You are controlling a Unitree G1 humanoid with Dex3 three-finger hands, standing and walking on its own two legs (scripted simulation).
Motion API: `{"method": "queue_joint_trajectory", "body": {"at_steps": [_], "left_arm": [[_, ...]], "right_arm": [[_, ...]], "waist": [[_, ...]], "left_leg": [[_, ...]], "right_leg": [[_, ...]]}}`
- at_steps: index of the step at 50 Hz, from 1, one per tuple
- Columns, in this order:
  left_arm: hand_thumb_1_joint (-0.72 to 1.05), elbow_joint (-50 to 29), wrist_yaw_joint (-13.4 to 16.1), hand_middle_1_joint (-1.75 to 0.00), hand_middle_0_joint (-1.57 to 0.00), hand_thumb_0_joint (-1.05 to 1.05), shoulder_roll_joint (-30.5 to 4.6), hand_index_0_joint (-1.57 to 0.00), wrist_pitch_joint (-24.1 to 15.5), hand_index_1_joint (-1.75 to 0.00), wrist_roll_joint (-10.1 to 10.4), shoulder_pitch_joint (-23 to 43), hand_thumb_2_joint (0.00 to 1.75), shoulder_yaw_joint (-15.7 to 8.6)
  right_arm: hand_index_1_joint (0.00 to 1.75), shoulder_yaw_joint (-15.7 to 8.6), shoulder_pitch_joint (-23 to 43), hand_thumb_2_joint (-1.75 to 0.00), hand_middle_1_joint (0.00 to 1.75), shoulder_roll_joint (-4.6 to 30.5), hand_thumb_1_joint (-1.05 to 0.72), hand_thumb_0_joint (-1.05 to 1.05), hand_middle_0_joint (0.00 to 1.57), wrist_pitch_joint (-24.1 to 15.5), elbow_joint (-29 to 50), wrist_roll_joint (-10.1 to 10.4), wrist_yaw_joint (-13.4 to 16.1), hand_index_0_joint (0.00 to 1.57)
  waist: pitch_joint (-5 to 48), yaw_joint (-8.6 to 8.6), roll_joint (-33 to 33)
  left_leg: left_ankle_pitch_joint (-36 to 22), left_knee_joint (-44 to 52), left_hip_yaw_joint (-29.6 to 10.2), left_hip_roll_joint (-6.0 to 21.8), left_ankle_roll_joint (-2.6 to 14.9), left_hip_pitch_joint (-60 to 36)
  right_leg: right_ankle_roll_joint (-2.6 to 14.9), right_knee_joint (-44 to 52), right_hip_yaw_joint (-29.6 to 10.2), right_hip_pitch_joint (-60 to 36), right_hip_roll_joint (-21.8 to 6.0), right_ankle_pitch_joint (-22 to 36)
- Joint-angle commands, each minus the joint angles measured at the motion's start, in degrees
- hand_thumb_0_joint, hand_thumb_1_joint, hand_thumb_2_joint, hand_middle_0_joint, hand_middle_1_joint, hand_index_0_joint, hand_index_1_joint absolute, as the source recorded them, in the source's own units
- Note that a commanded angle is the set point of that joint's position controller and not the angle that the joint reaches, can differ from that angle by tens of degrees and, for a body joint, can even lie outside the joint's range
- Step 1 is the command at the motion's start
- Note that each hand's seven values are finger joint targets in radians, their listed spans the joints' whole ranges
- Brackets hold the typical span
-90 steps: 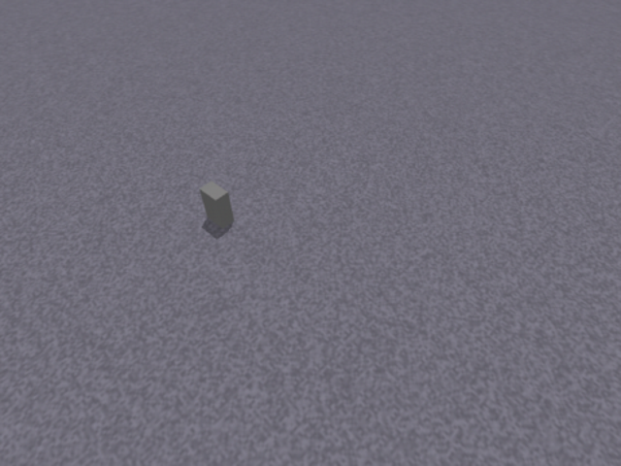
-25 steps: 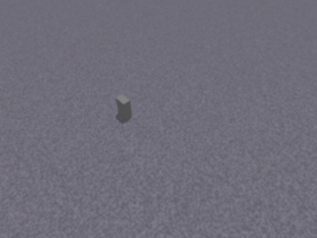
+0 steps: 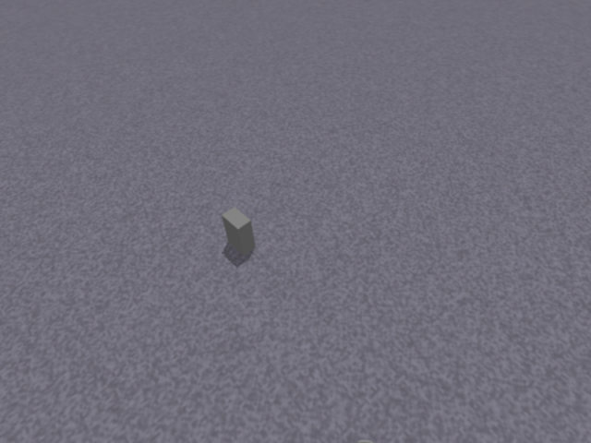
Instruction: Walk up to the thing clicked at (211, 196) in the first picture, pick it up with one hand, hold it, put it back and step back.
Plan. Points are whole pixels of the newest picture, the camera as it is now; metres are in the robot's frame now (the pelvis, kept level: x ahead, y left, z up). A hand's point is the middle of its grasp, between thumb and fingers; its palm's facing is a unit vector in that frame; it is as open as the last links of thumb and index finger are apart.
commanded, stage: walk up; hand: left
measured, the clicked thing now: (239, 231) +1.04 +0.22 -0.68
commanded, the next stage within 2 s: none
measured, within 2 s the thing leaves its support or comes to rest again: neither
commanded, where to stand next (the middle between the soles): +0.70 -0.01 m, yaw +2 degrees
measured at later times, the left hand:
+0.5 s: hand (119, 429) +0.21 +0.28 -0.16, palm faces +0.06 -0.93 -0.36, open 7.4 cm
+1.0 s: hand (171, 263) +0.48 +0.24 -0.11, palm faces +0.03 -0.90 -0.44, open 7.3 cm
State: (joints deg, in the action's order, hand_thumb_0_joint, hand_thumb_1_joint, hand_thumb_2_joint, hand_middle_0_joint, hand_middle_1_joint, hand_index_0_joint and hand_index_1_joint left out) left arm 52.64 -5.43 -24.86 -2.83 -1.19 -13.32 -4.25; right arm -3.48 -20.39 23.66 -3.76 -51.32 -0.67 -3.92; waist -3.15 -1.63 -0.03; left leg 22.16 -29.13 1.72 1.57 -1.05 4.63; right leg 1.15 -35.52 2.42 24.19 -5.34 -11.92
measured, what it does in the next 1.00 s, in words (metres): walks ahead: right foot, then left foot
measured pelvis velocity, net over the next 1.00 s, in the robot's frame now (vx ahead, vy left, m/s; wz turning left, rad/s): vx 0.42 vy -0.05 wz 0.04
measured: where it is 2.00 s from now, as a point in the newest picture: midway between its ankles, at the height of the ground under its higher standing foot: (299, 321)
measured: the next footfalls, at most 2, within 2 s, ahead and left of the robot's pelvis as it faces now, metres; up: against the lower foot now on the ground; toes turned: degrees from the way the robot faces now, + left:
right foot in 0.02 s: +0.15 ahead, -0.13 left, +0.00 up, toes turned -5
left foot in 0.44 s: +0.35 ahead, +0.12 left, +0.00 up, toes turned +8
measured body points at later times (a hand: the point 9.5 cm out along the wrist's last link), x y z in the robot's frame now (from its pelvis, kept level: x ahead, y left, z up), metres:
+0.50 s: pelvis +0.23 +0.01 -0.01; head +0.25 +0.02 +0.44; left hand +0.20 +0.33 -0.14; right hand +0.38 -0.30 -0.10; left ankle +0.31 +0.12 -0.73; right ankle +0.13 -0.13 -0.69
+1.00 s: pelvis +0.42 -0.05 +0.00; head +0.43 -0.08 +0.45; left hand +0.48 +0.28 -0.08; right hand +0.48 -0.37 -0.13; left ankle +0.38 +0.10 -0.66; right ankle +0.48 -0.16 -0.73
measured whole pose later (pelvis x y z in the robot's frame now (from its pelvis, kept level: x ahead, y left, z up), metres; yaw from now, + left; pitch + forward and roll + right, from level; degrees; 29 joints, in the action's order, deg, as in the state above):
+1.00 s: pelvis +0.42 -0.05 +0.00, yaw +2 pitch -3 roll +1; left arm 48.3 -2.6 -22.9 -5.6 -0.1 -16.4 -3.0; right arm -2.8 -18.3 25.8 -1.5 -50.3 0.1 -2.6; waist -4.5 0.5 -4.1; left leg 23.8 -61.5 -0.6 2.1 1.8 22.4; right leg 1.5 -33.4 3.8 17.2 -2.4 -13.4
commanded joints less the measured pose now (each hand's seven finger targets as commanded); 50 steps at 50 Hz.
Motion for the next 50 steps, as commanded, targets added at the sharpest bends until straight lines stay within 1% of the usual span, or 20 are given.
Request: {"method": "queue_joint_trajectory", "body": {"at_steps": [1,2,3,5,8,16,19,21,22,23,24,26,29,33,37,42,43,44,45,50], "left_arm": [[0.9,-0.9,2.3,-0.3,-0.2,0.0,-15.3,-0.2,-2.9,-0.3,-0.4,-14.5,0.9,-6.0],[0.9,-2.1,2.9,-0.3,-0.2,0.0,-20.5,-0.2,-3.4,-0.3,-0.2,-15.6,0.9,-6.5],[0.9,-3.9,2.9,-0.3,-0.2,0.0,-20.3,-0.2,-3.2,-0.3,0.5,-10.8,0.9,-5.6],[0.9,-5.1,3.3,-0.3,-0.2,0.0,-15.8,-0.2,-3.2,-0.3,1.4,-5.4,0.9,-4.6],[0.9,-6.2,3.3,-0.3,-0.2,0.0,-13.0,-0.2,-3.7,-0.3,1.0,-4.0,0.9,-3.5],[0.9,-9.0,3.3,-0.3,-0.2,0.0,-13.9,-0.2,-3.8,-0.3,0.3,-6.7,0.9,-3.5],[0.9,-9.2,3.4,-0.3,-0.2,0.0,-14.8,-0.2,-3.1,-0.3,0.6,-6.0,0.9,-3.3],[0.9,-9.7,3.7,-0.3,-0.2,0.0,-11.8,-0.2,-2.8,-0.3,0.8,-7.4,0.9,-1.8],[0.9,-10.2,3.9,-0.3,-0.2,0.0,-7.8,-0.2,-2.6,-0.3,1.5,-9.8,0.9,-0.3],[0.9,-10.0,3.9,-0.3,-0.2,0.0,-7.6,-0.2,-2.1,-0.3,1.7,-11.4,0.9,-0.5],[0.9,-9.0,4.6,-0.3,-0.2,0.0,-13.9,-0.2,-1.7,-0.3,1.3,-9.6,0.9,-1.6],[0.9,-7.1,4.3,-0.3,-0.2,0.0,-13.1,-0.2,-1.7,-0.3,1.4,-10.7,0.9,-1.3],[0.9,-4.9,3.2,-0.3,-0.2,0.0,-11.4,-0.2,-1.4,-0.3,1.2,-12.5,0.9,-1.6],[0.9,-6.7,1.9,-0.3,-0.2,0.0,-10.1,-0.2,-1.2,-0.3,0.4,-7.4,0.9,-1.7],[0.9,-6.9,1.2,-0.3,-0.2,0.0,-9.7,-0.2,-1.7,-0.3,0.5,-3.5,0.9,-2.2],[0.9,-3.5,2.1,-0.3,-0.2,0.0,-11.8,-0.2,-2.8,-0.3,0.1,-11.3,0.9,-3.8],[0.9,-2.8,3.0,-0.3,-0.2,0.0,-15.0,-0.2,-3.4,-0.3,-0.2,-16.5,0.9,-5.0],[0.9,-3.9,3.6,-0.3,-0.2,0.0,-20.9,-0.2,-4.0,-0.3,0.1,-17.6,0.9,-5.9],[0.9,-4.8,3.6,-0.3,-0.2,0.0,-20.9,-0.2,-3.7,-0.3,0.8,-14.4,0.9,-5.2],[0.9,-7.3,4.1,-0.3,-0.2,0.0,-14.3,-0.2,-3.5,-0.3,1.3,-5.8,0.9,-3.2]], "right_arm": [[0.3,-2.2,3.1,-0.9,0.3,9.2,-0.9,0.0,0.2,-1.6,7.4,0.4,1.5,0.2],[0.3,-1.5,2.4,-0.9,0.3,7.9,-0.9,0.0,0.2,-1.6,8.8,0.9,1.9,0.2],[0.3,-2.8,4.3,-0.9,0.3,13.0,-0.9,0.0,0.2,-1.1,7.3,0.3,2.8,0.2],[0.3,-2.8,2.6,-0.9,0.3,13.3,-0.9,0.0,0.2,-1.0,4.5,1.5,2.4,0.2],[0.3,-2.7,0.3,-0.9,0.3,11.5,-0.9,0.0,0.2,-0.5,3.1,0.7,1.2,0.2],[0.3,-2.7,10.6,-0.9,0.3,8.8,-0.9,0.0,0.2,-0.5,8.1,-0.1,-0.7,0.2],[0.3,-3.5,8.9,-0.9,0.3,9.1,-0.9,0.0,0.2,-0.7,7.8,-0.2,-0.7,0.2],[0.3,-5.0,-1.7,-0.9,0.3,12.8,-0.9,0.0,0.2,-1.2,4.7,-1.1,0.2,0.2],[0.3,-6.5,-7.7,-0.9,0.3,17.2,-0.9,0.0,0.2,-1.5,4.3,-2.3,1.1,0.2],[0.3,-6.9,-6.8,-0.9,0.3,20.6,-0.9,0.0,0.2,-1.7,6.5,-1.1,1.7,0.2],[0.3,-7.4,-4.3,-0.9,0.3,21.2,-0.9,0.0,0.2,-1.5,7.3,1.2,1.7,0.2],[0.3,-5.3,1.3,-0.9,0.3,16.6,-0.9,0.0,0.2,-1.5,8.4,1.5,2.2,0.2],[0.3,-3.9,3.5,-0.9,0.3,14.0,-0.9,0.0,0.2,-2.3,8.4,0.9,2.2,0.2],[0.3,-4.2,2.5,-0.9,0.3,15.1,-0.9,0.0,0.2,-2.6,9.1,0.2,1.9,0.2],[0.3,-4.3,3.7,-0.9,0.3,15.7,-0.9,0.0,0.2,-2.4,9.6,0.4,1.5,0.2],[0.3,-2.8,4.5,-0.9,0.3,12.7,-0.9,0.0,0.2,-1.2,10.0,0.1,1.6,0.2],[0.3,-1.6,1.9,-0.9,0.3,9.5,-0.9,0.0,0.2,-1.2,10.1,0.2,1.6,0.2],[0.3,-0.8,0.6,-0.9,0.3,7.2,-0.9,0.0,0.2,-1.0,11.1,0.7,1.7,0.2],[0.3,-2.4,3.9,-0.9,0.3,12.9,-0.9,0.0,0.2,-0.2,9.7,0.0,2.6,0.2],[0.3,-2.6,-1.4,-0.9,0.3,11.8,-0.9,0.0,0.2,0.4,4.7,0.6,1.3,0.2]], "waist": [[7.5,10.45,14.4],[6.2,9.44,20.6],[3.5,7.9,12.1],[-0.3,4.78,5.2],[-1.5,2.96,9.6],[0.3,4.89,7.2],[0.5,2.75,4.5],[6.2,-2.48,-4.7],[10.3,-4.76,-15.9],[9.5,-3.82,-15.8],[9.4,-3.63,-8.2],[2.4,-0.12,-4.2],[0.2,1.76,-7.8],[-0.6,0.47,-9.2],[-0.9,0.65,-8.3],[4.0,6.26,0.6],[6.5,8.71,11.6],[6.1,8.03,20.7],[2.4,7.62,12.4],[-0.4,2.29,9.7]], "left_leg": [[-9.6,-25.9,0.9,1.1,6.28,24.7],[7.8,-36.8,-0.5,-6.5,3.76,37.1],[8.0,-42.4,-7.3,-2.4,3.6,36.2],[-0.2,-39.1,-9.7,0.9,3.72,33.2],[-4.2,-30.5,-6.8,1.7,2.36,27.7],[-13.4,-8.1,0.5,2.2,2.01,20.9],[-13.6,-3.5,3.5,0.4,3.46,11.8],[-9.7,-1.7,1.5,-1.0,6.03,-4.8],[0.9,4.0,-14.4,9.4,9.57,-11.5],[10.0,13.7,-40.4,21.1,13.44,-13.1],[10.7,14.7,-42.3,23.7,17.89,-9.4],[-0.8,13.5,-26.2,19.0,14.63,-1.9],[-13.4,13.6,-12.2,13.9,12.82,8.2],[-8.7,14.8,-9.3,13.5,15.15,6.9],[-1.8,13.9,-7.0,12.0,13.38,10.8],[-4.4,-5.0,-2.7,8.2,9.27,17.9],[-5.4,-21.7,1.6,3.8,7.27,23.6],[7.0,-34.7,2.5,-3.7,3.58,35.6],[9.2,-38.7,-3.7,-0.4,3.28,35.9],[-2.6,-28.6,-4.0,3.7,2.38,27.0]], "right_leg": [[3.22,12.1,-9.1,-32.2,-3.4,-13.6],[8.61,24.0,-38.1,-33.6,-18.9,-19.9],[13.57,24.2,-43.2,-26.6,-22.2,-22.0],[11.53,22.3,-25.6,-20.8,-15.1,-15.2],[10.69,22.5,-12.5,-14.6,-10.3,-2.5],[9.94,18.4,-3.1,-16.3,-9.6,9.5],[9.15,13.2,-2.0,-12.2,-9.5,7.0],[6.72,-5.8,1.6,-5.8,-5.2,13.7],[3.81,-22.9,3.8,2.5,-0.5,4.1],[2.05,-30.5,-1.3,13.7,7.7,-17.5],[2.69,-35.7,-7.1,13.3,4.0,-17.8],[1.89,-33.4,-8.9,12.5,0.9,-11.3],[0.37,-24.8,-6.0,4.9,-0.8,-7.9],[-1.06,-13.8,-2.8,6.4,-1.8,-5.7],[-0.43,-3.3,-0.8,-0.1,-0.5,1.0],[0.75,4.6,1.3,-21.3,3.8,-1.4],[2.51,11.8,-7.9,-28.7,-1.8,-11.3],[8.12,22.5,-37.5,-30.8,-17.7,-16.3],[12.94,22.3,-41.4,-24.4,-20.8,-18.0],[11.06,20.3,-13.6,-13.0,-9.5,-2.2]]}}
